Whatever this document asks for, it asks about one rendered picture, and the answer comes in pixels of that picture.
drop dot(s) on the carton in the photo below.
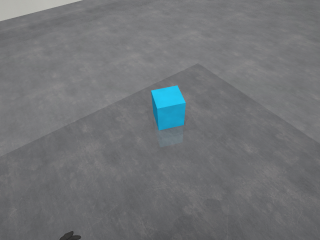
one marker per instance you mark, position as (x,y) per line
(168,107)

